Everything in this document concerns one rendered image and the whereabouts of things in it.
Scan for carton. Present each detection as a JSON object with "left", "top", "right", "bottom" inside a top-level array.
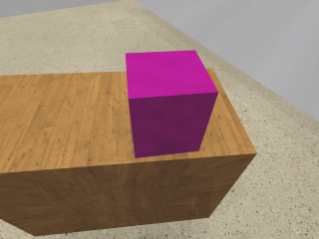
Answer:
[{"left": 126, "top": 50, "right": 218, "bottom": 158}]

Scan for pedestal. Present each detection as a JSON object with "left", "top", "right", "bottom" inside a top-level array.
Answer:
[{"left": 0, "top": 68, "right": 257, "bottom": 237}]

